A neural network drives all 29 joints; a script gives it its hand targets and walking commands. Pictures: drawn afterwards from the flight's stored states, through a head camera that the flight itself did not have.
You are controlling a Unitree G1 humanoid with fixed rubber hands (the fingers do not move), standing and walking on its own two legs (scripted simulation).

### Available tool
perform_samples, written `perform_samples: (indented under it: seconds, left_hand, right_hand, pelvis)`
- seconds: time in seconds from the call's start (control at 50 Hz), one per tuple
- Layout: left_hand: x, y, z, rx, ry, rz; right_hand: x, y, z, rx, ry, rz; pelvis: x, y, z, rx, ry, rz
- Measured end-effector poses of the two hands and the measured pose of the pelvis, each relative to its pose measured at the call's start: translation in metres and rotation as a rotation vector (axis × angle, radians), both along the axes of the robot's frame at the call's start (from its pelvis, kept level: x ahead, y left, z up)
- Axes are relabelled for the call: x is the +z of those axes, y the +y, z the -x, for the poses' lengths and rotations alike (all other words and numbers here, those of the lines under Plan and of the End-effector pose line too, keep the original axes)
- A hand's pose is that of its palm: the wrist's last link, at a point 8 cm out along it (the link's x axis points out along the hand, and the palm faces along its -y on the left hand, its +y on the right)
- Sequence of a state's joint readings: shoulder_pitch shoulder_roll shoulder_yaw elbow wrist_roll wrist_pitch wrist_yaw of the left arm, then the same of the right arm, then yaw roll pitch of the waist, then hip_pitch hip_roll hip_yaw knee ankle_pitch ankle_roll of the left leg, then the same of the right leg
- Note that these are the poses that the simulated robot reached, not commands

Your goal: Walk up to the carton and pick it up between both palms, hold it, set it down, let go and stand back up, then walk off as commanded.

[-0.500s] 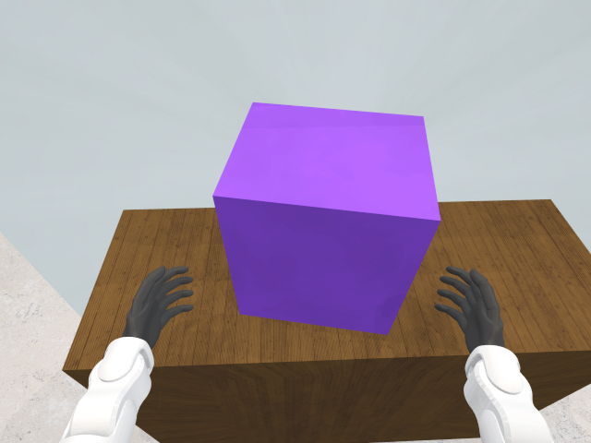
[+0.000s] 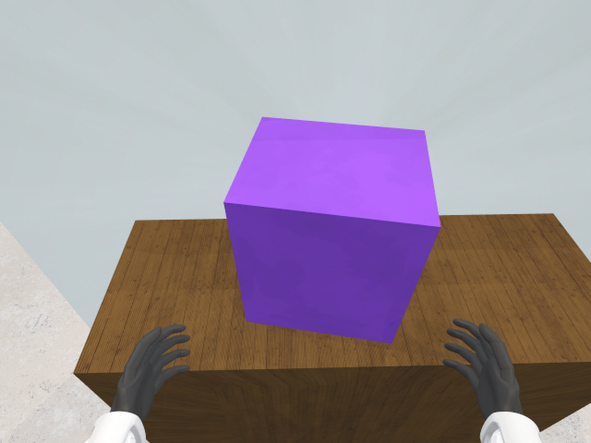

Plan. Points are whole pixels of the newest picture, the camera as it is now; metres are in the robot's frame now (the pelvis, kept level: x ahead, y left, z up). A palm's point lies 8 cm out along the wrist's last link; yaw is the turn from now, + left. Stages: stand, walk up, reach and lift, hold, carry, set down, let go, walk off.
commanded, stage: set down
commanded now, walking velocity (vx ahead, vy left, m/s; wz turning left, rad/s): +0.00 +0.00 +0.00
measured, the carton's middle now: (328, 233) +0.42 -0.03 +0.05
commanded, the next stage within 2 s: none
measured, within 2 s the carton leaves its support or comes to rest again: neither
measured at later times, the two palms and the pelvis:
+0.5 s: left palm (145, 404) +0.17 +0.22 -0.01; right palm (488, 400) +0.17 -0.22 -0.01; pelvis +0.00 -0.01 +0.00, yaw +1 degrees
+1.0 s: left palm (144, 415) +0.17 +0.22 -0.03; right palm (475, 406) +0.17 -0.21 -0.03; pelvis +0.02 -0.01 +0.00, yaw +1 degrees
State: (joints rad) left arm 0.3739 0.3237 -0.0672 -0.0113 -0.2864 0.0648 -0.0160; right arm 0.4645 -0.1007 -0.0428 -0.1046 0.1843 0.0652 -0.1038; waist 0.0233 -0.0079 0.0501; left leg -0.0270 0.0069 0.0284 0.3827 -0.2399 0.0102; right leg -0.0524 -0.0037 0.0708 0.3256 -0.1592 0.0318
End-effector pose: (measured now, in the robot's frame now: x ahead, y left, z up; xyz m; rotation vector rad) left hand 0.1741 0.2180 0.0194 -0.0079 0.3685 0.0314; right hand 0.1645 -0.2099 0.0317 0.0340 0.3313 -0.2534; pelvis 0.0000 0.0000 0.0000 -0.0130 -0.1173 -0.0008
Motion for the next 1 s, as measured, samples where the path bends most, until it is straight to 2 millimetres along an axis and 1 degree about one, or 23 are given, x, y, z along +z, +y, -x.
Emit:
perform_samples:
  seconds: [0.14,0.3,0.48,0.74,0.88,1.0]
  left_hand:
    - [-0.005,0.000,0.008,0.010,0.015,-0.011]
    - [-0.020,-0.001,0.005,0.015,0.085,-0.044]
    - [-0.029,-0.001,0.000,0.035,0.129,-0.055]
    - [-0.049,0.004,0.005,0.048,0.230,-0.076]
    - [-0.051,0.004,0.006,0.036,0.230,-0.088]
    - [-0.051,0.004,0.006,0.030,0.226,-0.103]
  right_hand:
    - [-0.007,0.004,0.002,0.028,0.045,-0.002]
    - [-0.022,-0.001,-0.002,0.033,0.101,0.014]
    - [-0.037,-0.009,-0.008,0.033,0.149,0.027]
    - [-0.061,-0.002,-0.011,0.067,0.209,0.030]
    - [-0.064,-0.002,-0.010,0.080,0.187,0.046]
    - [-0.065,-0.003,-0.009,0.093,0.166,0.055]
  pelvis:
    - [-0.001,-0.002,0.007,0.007,-0.014,-0.002]
    - [-0.002,-0.006,0.009,0.006,-0.016,-0.004]
    - [-0.002,-0.012,0.000,0.012,0.008,-0.007]
    - [0.000,-0.014,-0.016,0.018,0.039,-0.001]
    - [0.000,-0.012,-0.021,0.018,0.037,0.003]
    - [0.000,-0.009,-0.019,0.013,0.016,0.004]
